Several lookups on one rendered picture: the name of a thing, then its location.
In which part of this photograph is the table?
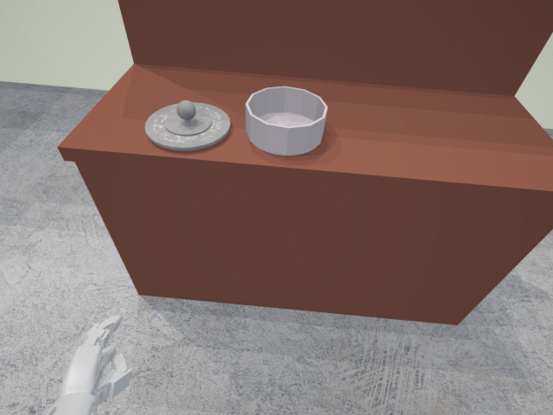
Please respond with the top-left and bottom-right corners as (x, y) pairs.
(57, 0), (553, 325)

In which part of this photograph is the lid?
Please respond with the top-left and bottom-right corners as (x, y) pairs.
(145, 102), (231, 150)

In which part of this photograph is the robot left forearm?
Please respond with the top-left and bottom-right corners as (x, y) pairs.
(47, 393), (97, 415)

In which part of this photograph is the left robot hand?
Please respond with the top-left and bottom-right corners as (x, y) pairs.
(59, 315), (131, 406)

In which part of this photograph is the pot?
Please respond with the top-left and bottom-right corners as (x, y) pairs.
(245, 86), (327, 156)

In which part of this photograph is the knob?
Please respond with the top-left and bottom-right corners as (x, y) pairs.
(176, 100), (196, 120)

